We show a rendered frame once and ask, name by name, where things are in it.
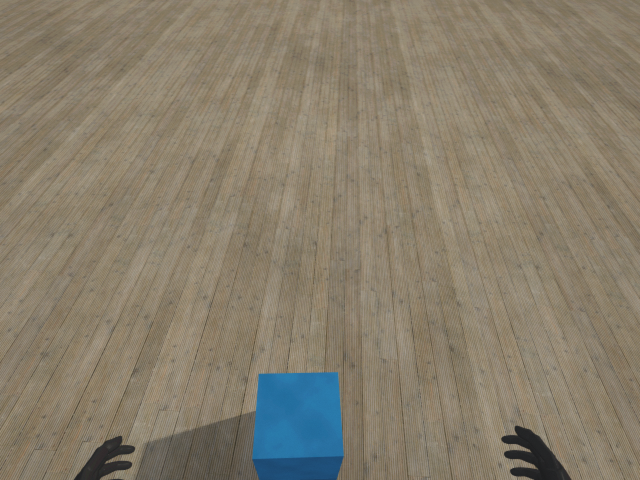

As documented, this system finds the right robot hand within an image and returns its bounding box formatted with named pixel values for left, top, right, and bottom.
left=501, top=426, right=571, bottom=480

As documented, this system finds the carton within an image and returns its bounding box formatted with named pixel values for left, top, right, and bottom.
left=252, top=372, right=344, bottom=480

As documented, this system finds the left robot hand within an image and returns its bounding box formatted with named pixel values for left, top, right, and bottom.
left=74, top=436, right=135, bottom=480

